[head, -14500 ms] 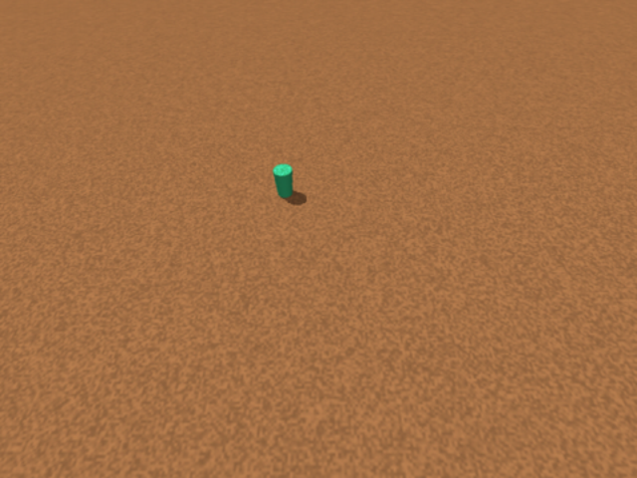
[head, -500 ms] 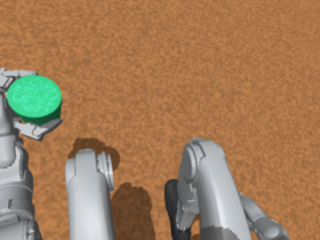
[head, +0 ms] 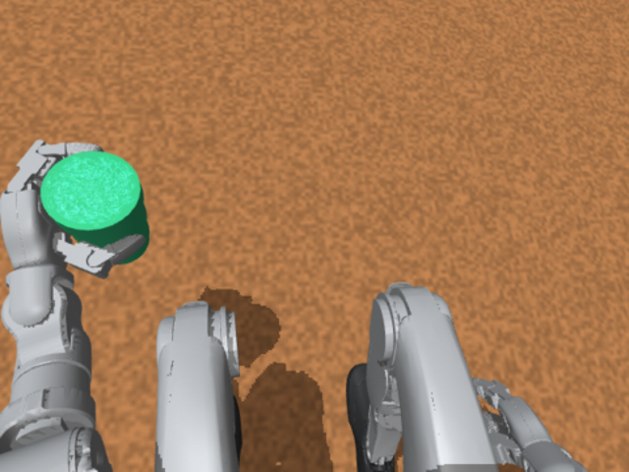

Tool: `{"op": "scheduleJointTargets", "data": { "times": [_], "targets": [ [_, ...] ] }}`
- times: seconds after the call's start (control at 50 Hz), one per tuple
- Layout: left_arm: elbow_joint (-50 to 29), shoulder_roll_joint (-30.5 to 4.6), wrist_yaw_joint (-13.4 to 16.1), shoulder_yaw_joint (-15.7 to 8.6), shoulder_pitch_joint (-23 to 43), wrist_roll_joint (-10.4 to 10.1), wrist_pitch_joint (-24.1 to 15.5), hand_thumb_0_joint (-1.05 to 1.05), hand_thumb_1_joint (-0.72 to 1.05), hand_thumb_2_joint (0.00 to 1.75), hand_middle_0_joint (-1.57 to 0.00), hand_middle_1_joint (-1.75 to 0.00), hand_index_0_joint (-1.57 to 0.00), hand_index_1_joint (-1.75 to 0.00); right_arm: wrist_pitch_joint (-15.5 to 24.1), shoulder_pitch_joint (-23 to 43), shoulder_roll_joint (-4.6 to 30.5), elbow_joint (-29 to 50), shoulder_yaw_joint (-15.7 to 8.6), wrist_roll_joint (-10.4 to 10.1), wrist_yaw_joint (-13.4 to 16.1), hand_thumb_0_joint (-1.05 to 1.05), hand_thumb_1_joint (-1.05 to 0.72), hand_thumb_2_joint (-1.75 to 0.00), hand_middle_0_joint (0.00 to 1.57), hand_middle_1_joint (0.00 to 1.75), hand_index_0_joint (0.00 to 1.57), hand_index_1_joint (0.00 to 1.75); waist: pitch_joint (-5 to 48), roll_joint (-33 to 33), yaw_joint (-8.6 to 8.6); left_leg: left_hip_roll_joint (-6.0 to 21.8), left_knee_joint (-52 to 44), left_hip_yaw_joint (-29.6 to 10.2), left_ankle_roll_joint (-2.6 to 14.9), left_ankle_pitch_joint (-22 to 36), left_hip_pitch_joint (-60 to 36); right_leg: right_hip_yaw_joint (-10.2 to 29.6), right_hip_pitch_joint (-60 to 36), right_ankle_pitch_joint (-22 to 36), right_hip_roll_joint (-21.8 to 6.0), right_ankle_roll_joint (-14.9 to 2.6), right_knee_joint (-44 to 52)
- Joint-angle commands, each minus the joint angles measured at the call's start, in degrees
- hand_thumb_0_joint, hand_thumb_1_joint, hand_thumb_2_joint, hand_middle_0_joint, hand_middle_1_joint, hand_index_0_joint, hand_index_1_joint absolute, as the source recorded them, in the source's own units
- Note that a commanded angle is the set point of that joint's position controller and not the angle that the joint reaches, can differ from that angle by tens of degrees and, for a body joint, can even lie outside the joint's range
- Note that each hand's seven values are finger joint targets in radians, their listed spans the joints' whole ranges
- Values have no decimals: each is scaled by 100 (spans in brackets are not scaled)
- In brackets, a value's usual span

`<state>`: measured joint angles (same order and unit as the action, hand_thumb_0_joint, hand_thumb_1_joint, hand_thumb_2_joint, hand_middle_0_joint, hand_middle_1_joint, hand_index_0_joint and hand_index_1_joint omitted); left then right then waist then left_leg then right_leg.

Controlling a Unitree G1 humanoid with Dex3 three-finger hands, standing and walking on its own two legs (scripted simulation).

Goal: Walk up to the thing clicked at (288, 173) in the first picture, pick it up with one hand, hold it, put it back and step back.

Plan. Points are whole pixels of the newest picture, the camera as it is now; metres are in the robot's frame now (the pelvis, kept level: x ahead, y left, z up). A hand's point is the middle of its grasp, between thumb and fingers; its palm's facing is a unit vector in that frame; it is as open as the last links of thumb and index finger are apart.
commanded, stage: settle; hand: left
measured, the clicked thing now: (108, 217) +0.43 +0.24 -0.05
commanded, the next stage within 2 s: lift in 0.36 s
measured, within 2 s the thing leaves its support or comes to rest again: neither
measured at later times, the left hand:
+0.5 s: hand (88, 202) +0.42 +0.25 +0.00, palm faces +0.19 -0.98 -0.01, open 11.8 cm
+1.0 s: hand (53, 186) +0.40 +0.24 +0.08, palm faces +0.13 -0.99 -0.02, open 11.8 cm
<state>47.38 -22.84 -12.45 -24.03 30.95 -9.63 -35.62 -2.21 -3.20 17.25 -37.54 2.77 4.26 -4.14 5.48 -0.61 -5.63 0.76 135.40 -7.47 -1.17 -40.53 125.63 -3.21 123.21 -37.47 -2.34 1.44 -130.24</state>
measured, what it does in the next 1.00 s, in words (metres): rises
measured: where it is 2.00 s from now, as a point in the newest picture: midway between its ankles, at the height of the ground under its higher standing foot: (299, 463)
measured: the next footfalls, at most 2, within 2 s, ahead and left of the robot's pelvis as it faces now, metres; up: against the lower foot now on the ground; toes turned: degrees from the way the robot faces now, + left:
none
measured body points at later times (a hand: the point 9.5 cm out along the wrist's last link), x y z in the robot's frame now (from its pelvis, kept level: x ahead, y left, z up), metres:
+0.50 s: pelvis +0.00 +0.00 +0.02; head +0.18 +0.05 +0.42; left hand +0.41 +0.30 +0.00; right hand +0.15 -0.26 -0.10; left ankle +0.08 +0.13 -0.32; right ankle +0.11 -0.13 -0.32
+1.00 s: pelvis +0.00 +0.00 +0.08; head +0.18 +0.04 +0.49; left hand +0.39 +0.29 +0.08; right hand +0.17 -0.25 -0.05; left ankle +0.08 +0.13 -0.32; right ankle +0.11 -0.13 -0.32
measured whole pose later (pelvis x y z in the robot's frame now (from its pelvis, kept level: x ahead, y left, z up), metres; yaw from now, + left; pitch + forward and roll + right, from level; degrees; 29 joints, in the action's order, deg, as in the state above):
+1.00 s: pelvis +0.00 +0.00 +0.08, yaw +2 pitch +32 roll -4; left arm 35.5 -19.0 -13.9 -20.7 24.8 -11.1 -27.7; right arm 0.0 -6.2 15.5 -36.2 0.1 0.4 -1.6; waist 10.0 0.9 -3.5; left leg 1.1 121.1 -4.7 -0.7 -39.1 113.9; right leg -2.0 112.3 -36.9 -2.8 1.3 -117.5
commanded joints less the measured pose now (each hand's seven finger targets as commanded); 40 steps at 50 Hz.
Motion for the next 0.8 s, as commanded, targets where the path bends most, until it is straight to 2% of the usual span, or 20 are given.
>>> {"op": "scheduleJointTargets", "data": {
  "times": [0.0,0.02,0.04,0.08,0.12,0.18,0.24,0.32,0.34,0.4,0.42,0.44,0.46,0.48,0.5,0.56,0.64,0.68,0.72,0.78],
  "targets": [
    [-1129,-1094,-18,-168,1527,-41,-439,0,4,129,-133,-146,-133,-148,138,-561,1196,370,-474,-17,116,0,-91,-90,20,30,20,30,3457,775,-55,-81,-1767,472,244,550,-2175,-288,-1985,638,247,-343,1398],
    [-1298,-1099,-22,-128,1777,-40,-466,0,2,129,-133,-147,-133,-149,145,-591,1189,349,-487,-5,119,0,-91,-91,20,30,20,30,3518,839,-62,-89,-1779,494,254,491,-2216,-262,-2035,597,240,-339,1446],
    [-1169,-1121,-19,-222,1630,-72,-451,0,2,128,-133,-147,-134,-149,163,-570,1197,356,-487,-22,117,0,-91,-90,20,30,20,30,3494,869,-21,-91,-1842,487,245,468,-2260,-270,-2010,554,229,-346,1440],
    [-1020,-1088,-16,-210,1561,-57,-423,0,-1,128,-133,-147,-134,-149,200,-546,1193,367,-511,-28,120,0,-91,-90,20,30,20,30,3453,841,9,-89,-1887,491,242,354,-2295,-272,-1916,437,240,-354,1464],
    [-1011,-961,-29,-166,1542,-62,-430,0,-2,127,-132,-146,-133,-148,206,-608,1163,340,-505,-21,130,0,-91,-90,20,30,20,30,3529,804,-23,-91,-1891,503,233,601,-2376,-257,-2034,658,224,-350,1479],
    [-1110,-1062,5,-228,1603,-6,-414,0,-3,126,-130,-145,-131,-146,212,-687,1146,327,-504,-18,132,0,-91,-90,20,30,20,30,3800,920,48,-91,-1944,490,199,946,-2645,-252,-2126,913,203,-366,1421],
    [-941,-932,36,-186,1631,-9,-379,0,-2,126,-129,-144,-130,-145,208,-667,1119,309,-525,-28,146,0,-91,-90,20,30,20,30,3608,800,15,-105,-1980,512,226,744,-2481,-220,-2078,746,204,-364,1497],
    [-893,-1003,30,-174,1701,69,-425,0,-2,127,-127,-144,-128,-145,234,-627,1116,305,-550,-20,153,0,-91,-90,20,30,20,30,3405,774,14,-106,-2113,500,250,263,-2400,-232,-1951,336,216,-359,1614],
    [-786,-989,14,-199,1601,62,-429,0,-1,126,-126,-143,-128,-144,240,-635,1135,293,-552,-18,144,0,-91,-90,20,30,20,30,3416,711,-33,-106,-2081,511,258,306,-2400,-235,-2054,392,209,-339,1637],
    [-975,-982,-24,-175,1859,11,-443,0,-2,126,-127,-143,-129,-144,253,-666,1106,321,-546,-32,152,0,-91,-90,20,30,20,30,3737,858,4,-117,-2099,529,233,560,-2609,-202,-2065,597,195,-362,1592],
    [-859,-1002,-17,-238,1745,-12,-421,0,-2,125,-125,-142,-127,-142,258,-723,1112,311,-552,-43,162,0,-91,-90,20,30,20,30,3724,751,43,-121,-2099,556,239,595,-2589,-184,-2187,608,198,-353,1644],
    [-947,-1022,-10,-182,1897,15,-445,0,-1,125,-125,-141,-127,-142,263,-729,1093,294,-547,-30,170,0,-91,-90,20,30,20,30,3681,723,4,-118,-2085,572,249,560,-2478,-176,-2236,586,204,-349,1669],
    [-845,-1005,4,-219,1863,16,-449,0,-1,117,-125,-143,-129,-141,273,-705,1082,284,-533,-37,166,0,-94,-91,20,30,20,30,3588,690,5,-128,-2112,550,257,521,-2448,-185,-2161,548,195,-350,1663],
    [-640,-1063,16,-290,1648,40,-429,0,-6,118,-124,-142,-127,-141,277,-714,1101,251,-551,-33,166,0,-94,-91,20,30,20,30,3535,639,30,-124,-2130,547,265,460,-2449,-187,-2151,490,203,-350,1693],
    [-856,-1008,-13,-188,1778,54,-453,0,-8,117,-124,-142,-127,-141,279,-699,1089,307,-559,-26,166,0,-94,-91,20,30,20,30,3579,723,9,-130,-2158,565,269,401,-2461,-185,-2181,462,201,-349,1727],
    [-1044,-1091,-50,-180,1752,77,-445,0,-7,116,-121,-140,-125,-138,279,-676,1097,336,-573,-58,175,0,-93,-91,20,30,20,30,3698,838,122,-125,-2334,542,245,356,-2694,-182,-2203,397,187,-367,1760],
    [-1275,-1111,-174,-142,1695,13,-326,0,-13,115,-121,-139,-124,-138,298,-824,1092,342,-603,-124,208,0,-93,-91,20,30,20,30,4072,862,88,-125,-2358,581,234,803,-2964,-147,-2483,781,176,-374,1826],
    [-1313,-1124,-192,-187,1498,-11,-229,0,-9,113,-120,-137,-124,-136,297,-806,1094,391,-618,-172,230,0,-93,-90,20,30,20,30,3926,885,139,-124,-2536,516,232,672,-3022,-167,-2405,661,157,-385,1891],
    [-1439,-962,-207,-82,1382,-40,-111,0,-4,114,-118,-137,-122,-135,293,-829,1063,423,-638,-209,245,0,-93,-90,20,30,20,30,3961,849,128,-109,-2638,510,232,661,-3170,-143,-2492,675,157,-377,2035],
    [-1822,-991,-185,-91,1332,-126,11,0,-7,116,-119,-139,-123,-137,312,-785,1051,494,-640,-274,272,0,-92,-90,20,30,20,30,3872,802,186,-115,-2811,484,246,498,-3125,-122,-2644,550,151,-371,2203]
  ]
}}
